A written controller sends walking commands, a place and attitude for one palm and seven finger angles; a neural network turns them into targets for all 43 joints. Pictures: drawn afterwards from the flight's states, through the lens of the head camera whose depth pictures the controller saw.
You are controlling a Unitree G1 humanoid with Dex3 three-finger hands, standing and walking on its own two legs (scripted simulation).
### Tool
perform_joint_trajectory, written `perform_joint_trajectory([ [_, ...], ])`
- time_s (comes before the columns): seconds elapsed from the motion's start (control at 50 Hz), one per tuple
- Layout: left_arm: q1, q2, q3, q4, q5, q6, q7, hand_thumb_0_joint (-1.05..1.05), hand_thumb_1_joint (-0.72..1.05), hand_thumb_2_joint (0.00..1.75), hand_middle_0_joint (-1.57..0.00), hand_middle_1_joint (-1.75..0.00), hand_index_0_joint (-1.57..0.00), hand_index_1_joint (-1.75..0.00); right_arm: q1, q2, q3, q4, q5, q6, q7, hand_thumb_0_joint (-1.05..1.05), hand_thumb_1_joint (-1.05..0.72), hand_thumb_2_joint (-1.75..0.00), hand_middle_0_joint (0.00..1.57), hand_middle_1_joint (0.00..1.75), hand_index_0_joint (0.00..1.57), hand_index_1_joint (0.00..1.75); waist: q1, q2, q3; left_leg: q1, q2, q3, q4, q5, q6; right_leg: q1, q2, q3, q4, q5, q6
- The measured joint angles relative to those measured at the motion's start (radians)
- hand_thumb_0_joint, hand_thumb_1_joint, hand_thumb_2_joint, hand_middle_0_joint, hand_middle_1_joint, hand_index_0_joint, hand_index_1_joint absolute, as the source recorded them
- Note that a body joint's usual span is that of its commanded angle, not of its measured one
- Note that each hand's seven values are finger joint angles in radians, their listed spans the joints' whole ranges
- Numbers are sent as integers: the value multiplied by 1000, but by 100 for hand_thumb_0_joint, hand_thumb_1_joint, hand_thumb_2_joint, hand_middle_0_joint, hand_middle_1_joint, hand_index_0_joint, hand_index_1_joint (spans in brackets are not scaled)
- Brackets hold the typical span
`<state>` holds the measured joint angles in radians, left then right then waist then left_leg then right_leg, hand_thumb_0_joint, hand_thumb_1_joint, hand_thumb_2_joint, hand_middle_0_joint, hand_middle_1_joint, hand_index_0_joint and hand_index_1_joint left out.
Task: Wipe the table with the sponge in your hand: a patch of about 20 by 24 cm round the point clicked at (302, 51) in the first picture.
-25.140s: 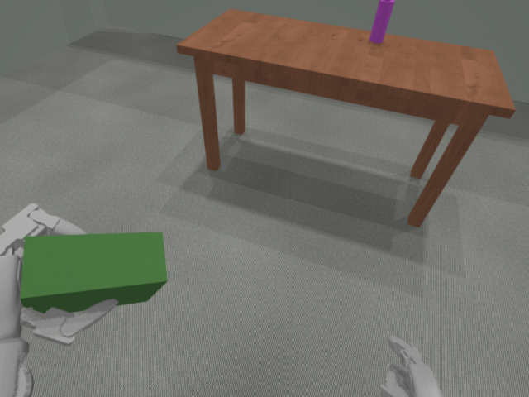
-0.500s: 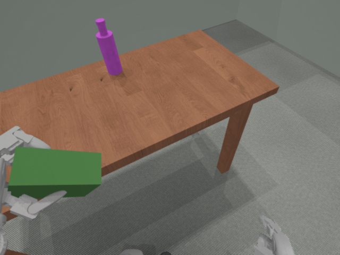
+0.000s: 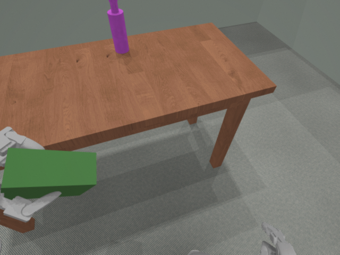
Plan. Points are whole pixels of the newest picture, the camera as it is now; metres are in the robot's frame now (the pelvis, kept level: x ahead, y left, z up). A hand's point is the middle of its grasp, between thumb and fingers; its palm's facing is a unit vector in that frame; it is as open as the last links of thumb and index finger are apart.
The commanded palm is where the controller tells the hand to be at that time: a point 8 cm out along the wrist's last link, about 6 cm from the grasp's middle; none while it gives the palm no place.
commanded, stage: come to a stop and stand still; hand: left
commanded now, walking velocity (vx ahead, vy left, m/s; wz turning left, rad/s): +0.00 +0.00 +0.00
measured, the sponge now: (63, 175) +0.24 +0.21 +0.11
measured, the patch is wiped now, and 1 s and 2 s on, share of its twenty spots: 0.00 0.00 0.00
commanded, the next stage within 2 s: look again from close up in 1.60 s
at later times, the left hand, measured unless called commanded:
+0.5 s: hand (17, 189) +0.19 +0.24 +0.17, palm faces +0.33 -0.82 -0.47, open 10.3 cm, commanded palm +0.14 +0.28 +0.20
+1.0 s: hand (3, 158) +0.23 +0.29 +0.18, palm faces +0.38 -0.83 -0.40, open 10.3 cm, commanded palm +0.18 +0.32 +0.20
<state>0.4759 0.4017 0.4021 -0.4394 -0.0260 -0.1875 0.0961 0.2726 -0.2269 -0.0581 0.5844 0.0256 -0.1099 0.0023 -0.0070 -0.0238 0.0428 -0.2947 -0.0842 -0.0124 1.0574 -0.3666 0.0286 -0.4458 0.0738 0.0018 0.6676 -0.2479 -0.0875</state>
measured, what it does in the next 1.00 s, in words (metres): steps on the spot: left foot, then left foot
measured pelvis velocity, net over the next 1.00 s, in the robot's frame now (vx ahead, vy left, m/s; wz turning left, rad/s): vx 0.02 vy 0.04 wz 0.00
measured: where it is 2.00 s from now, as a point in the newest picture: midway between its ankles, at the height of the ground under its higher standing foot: outside the picture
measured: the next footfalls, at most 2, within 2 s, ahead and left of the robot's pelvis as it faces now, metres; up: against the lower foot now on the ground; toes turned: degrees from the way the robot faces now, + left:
left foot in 0.04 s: -0.12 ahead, +0.11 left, +0.00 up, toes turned +0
left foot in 0.54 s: +0.05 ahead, +0.16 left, +0.00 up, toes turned +1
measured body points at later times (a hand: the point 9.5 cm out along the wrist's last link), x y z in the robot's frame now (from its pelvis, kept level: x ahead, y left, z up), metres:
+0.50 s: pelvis -0.02 +0.00 +0.02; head +0.02 +0.00 +0.47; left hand +0.16 +0.28 +0.20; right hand +0.11 -0.23 -0.09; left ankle +0.02 +0.15 -0.70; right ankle +0.01 -0.04 -0.72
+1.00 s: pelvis +0.02 +0.04 +0.02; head +0.04 +0.04 +0.47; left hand +0.21 +0.33 +0.20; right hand +0.21 -0.18 -0.05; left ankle +0.01 +0.16 -0.72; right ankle +0.01 -0.04 -0.72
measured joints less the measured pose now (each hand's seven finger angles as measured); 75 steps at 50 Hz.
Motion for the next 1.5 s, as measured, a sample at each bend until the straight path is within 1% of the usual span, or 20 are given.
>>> perform_joint_trajectory([
  [0.04, -19, 13, -7, -65, 11, -6, 23, -1, -52, 104, -72, -134, -74, -133, -16, -11, 3, -24, -8, -14, -11, 1, -91, -90, 20, 30, 20, 30, 11, -38, 8, 93, 12, 1, -267, -13, 15, -43, -8, 0, 2, 20, 3],
  [0.08, -22, 27, 2, -134, 18, -27, 41, -1, -52, 104, -72, -133, -74, -133, -47, -19, 4, -41, -21, -21, -24, 1, -91, -90, 20, 30, 20, 30, 27, -76, 18, 231, 8, 32, -565, -143, 12, -94, -11, 22, 43, 21, 9],
  [0.12, -22, 41, 25, -158, 26, -53, 48, -1, -53, 104, -72, -133, -74, -133, -94, 10, -2, -28, -32, -30, -37, 1, -91, -90, 20, 30, 20, 30, 61, -138, 55, 319, -35, 91, -715, -87, 4, -96, -24, 61, 120, -46, 25],
  [0.14, -20, 36, 28, -153, 31, -63, 47, -1, -53, 104, -72, -133, -74, -133, -103, 20, -5, -26, -39, -35, -44, 1, -91, -90, 20, 30, 20, 30, 69, -130, 60, 337, -33, 110, -731, -32, 4, -70, -15, 46, 140, -100, 25],
  [0.18, -44, 43, 23, -137, 32, -64, 34, -1, -53, 104, -72, -133, -74, -133, -96, 27, -15, -46, -37, -41, -44, 1, -91, -90, 20, 30, 20, 30, 24, -70, 57, 276, 0, 85, -595, -29, -2, 34, -6, -7, 45, -126, -6],
  [0.22, -116, 47, 10, -131, 21, -51, 14, -1, -53, 104, -72, -133, -74, -133, -105, 21, -22, -54, -17, -23, -24, 1, -91, -90, 20, 30, 20, 30, -11, -15, 101, 95, 23, 44, -196, -32, -16, 113, -6, -60, -62, 19, -58],
  [0.26, -122, 47, 24, -148, -8, -47, 3, -1, -53, 104, -72, -133, -74, -133, -124, 20, -3, -44, -14, 11, -7, 1, -91, -90, 20, 30, 20, 30, -18, 6, 121, -81, 12, 3, 137, -40, -16, 129, 6, -73, -74, 17, -59],
  [0.32, -13, 43, 65, -153, -39, -49, -16, -1, -53, 104, -72, -133, -74, -132, -110, 44, 15, -39, -1, 59, 17, 1, -91, -90, 20, 30, 20, 30, -22, 5, 84, -258, 38, -12, 271, 38, -28, 129, 20, -51, -116, 22, -50],
  [0.36, 55, 34, 61, -133, -46, -31, -24, -1, -53, 104, -72, -133, -74, -132, -84, 54, 28, -29, 2, 72, 13, 1, -91, -90, 20, 30, 20, 30, -21, 2, 56, -305, 70, -7, 192, 87, -33, 137, 21, -40, -163, 46, -50],
  [0.4, 85, 25, 35, -111, -43, -8, -22, -1, -53, 104, -72, -133, -74, -132, -50, 55, 42, -12, -2, 66, 0, 1, -91, -90, 20, 30, 20, 30, -10, -10, 38, -292, 95, 15, 27, 102, -29, 149, 11, -31, -204, 65, -48],
  [0.48, 75, -11, -40, -80, -25, 24, 5, -1, -53, 104, -72, -133, -74, -132, 10, 33, 58, 28, -18, 28, -32, 1, -91, -90, 20, 30, 20, 30, 25, -21, 17, -122, 101, 64, -365, 87, -4, 172, -11, -23, -229, 63, -34],
  [0.54, 34, -35, -73, -88, -14, 25, 22, -1, -53, 104, -72, -133, -74, -132, 32, -3, 53, 37, -21, -3, -50, 1, -91, -90, 20, 30, 20, 30, 31, 27, -1, 28, 124, 43, -582, 122, 14, 161, 16, -51, -175, 22, -21],
  [0.6, -47, -27, -68, -70, -9, 19, 37, -1, -53, 104, -72, -133, -74, -132, -7, 4, 50, 55, -7, 1, -55, 1, -91, -90, 20, 30, 20, 30, 35, 6, 19, 46, 111, 44, -562, 134, -45, 167, -3, -47, -116, -23, 16],
  [0.64, -65, -21, -53, -55, -10, 19, 41, -1, -53, 104, -72, -133, -74, -132, -30, 6, 54, 45, -4, 6, -52, 1, -91, -90, 20, 30, 20, 30, 21, 14, 8, 49, 116, 40, -542, 110, -54, 185, 3, -50, -129, -24, 2],
  [0.68, -63, -20, -42, -47, -11, 21, 41, -1, -53, 104, -72, -133, -74, -132, -49, 6, 54, 26, -1, 7, -44, 1, -91, -90, 20, 30, 20, 30, 4, 33, -6, 47, 123, 34, -526, 91, -46, 201, 11, -55, -150, -20, -15],
  [0.74, -42, -21, -42, -41, -18, 17, 38, -1, -53, 104, -72, -133, -74, -132, -72, 6, 54, 1, 3, 13, -30, 1, -91, -90, 20, 30, 20, 30, -7, 47, -20, 45, 121, 24, -513, 86, -37, 216, 14, -52, -172, -18, -12],
  [0.84, 3, -18, -61, -35, -25, 24, 32, 0, -53, 104, -72, -133, -74, -132, -93, 2, 65, -22, -2, 31, -28, 1, -91, -90, 20, 30, 20, 30, 1, 40, -26, 79, 107, 28, -561, 82, -44, 230, 2, -37, -185, -24, 6],
  [1.02, -25, -24, -77, -36, -28, 57, 40, 0, -53, 104, -72, -133, -74, -132, -103, 13, 82, -32, -6, 45, -42, 1, -91, -90, 20, 30, 20, 30, 34, 22, 3, 111, 92, 37, -577, 89, -24, 266, -12, -27, -210, -13, 27],
  [1.26, -24, -30, -82, -19, -32, 54, 43, 0, -53, 104, -73, -133, -74, -132, -67, 26, 98, -31, -10, 52, -48, 1, -91, -90, 20, 30, 20, 30, 17, 35, -20, 111, 74, 47, -615, 125, -1, 270, -30, -17, -257, 32, 51],
  [1.5, -20, -51, -93, 7, -25, 53, 48, 0, -53, 104, -73, -132, -74, -132, -36, 16, 92, 1, -13, 37, -61, 1, -91, -90, 20, 30, 20, 30, 21, 40, -20, 105, 66, 51, -638, 156, 10, 265, -39, -14, -281, 63, 61],
])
